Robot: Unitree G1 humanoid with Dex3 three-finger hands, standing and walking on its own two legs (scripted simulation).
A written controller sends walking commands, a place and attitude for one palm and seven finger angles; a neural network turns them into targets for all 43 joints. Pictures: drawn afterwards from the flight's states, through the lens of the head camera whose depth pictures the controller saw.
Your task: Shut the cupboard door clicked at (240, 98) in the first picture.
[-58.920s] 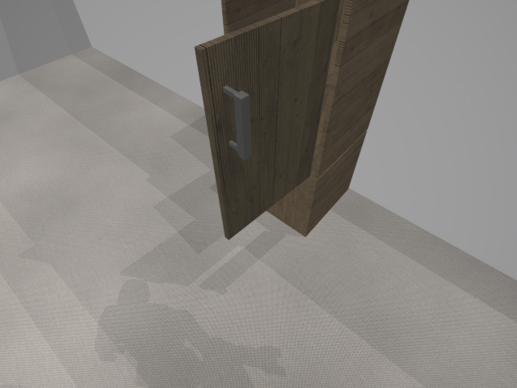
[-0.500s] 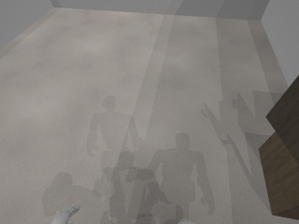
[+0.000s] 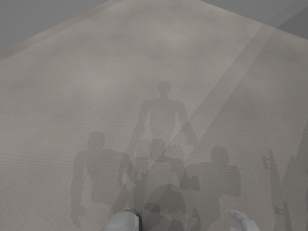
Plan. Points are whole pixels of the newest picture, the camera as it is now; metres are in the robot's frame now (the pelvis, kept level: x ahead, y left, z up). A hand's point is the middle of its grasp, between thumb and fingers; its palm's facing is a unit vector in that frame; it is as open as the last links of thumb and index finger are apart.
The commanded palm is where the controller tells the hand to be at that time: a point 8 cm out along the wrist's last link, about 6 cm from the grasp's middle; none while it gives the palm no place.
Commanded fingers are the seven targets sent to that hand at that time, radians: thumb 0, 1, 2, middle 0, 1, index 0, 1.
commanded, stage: walk to a spot facing it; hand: left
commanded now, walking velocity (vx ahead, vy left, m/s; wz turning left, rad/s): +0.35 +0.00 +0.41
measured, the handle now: out of the picture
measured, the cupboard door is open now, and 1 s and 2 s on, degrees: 19 19 19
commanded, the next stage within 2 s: turn to face it in 0.24 s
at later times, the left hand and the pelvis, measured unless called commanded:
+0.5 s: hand (104, 168) +0.30 +0.19 -0.14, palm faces +0.02 -0.98 -0.18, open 7.4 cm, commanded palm none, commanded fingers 0.00 0.90 0.90 -0.20 -0.30 -0.20 -0.30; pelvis +0.20 +0.01 +0.02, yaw +3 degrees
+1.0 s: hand (101, 151) +0.37 +0.22 -0.17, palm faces -0.10 -0.98 -0.19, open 7.4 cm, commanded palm none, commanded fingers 0.00 0.90 0.90 -0.20 -0.30 -0.20 -0.30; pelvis +0.28 +0.03 +0.01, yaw -11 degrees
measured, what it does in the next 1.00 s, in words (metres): walks ahead: left foot, then right foot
